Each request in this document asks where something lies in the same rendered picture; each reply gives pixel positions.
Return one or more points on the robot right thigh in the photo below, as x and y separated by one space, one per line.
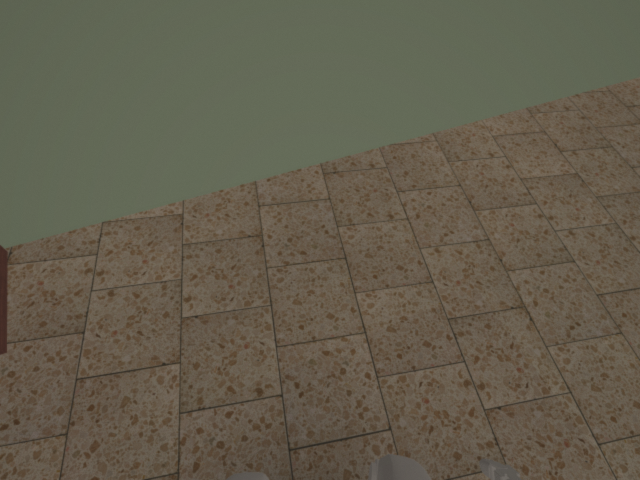
397 467

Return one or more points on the robot right hand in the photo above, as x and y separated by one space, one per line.
497 471

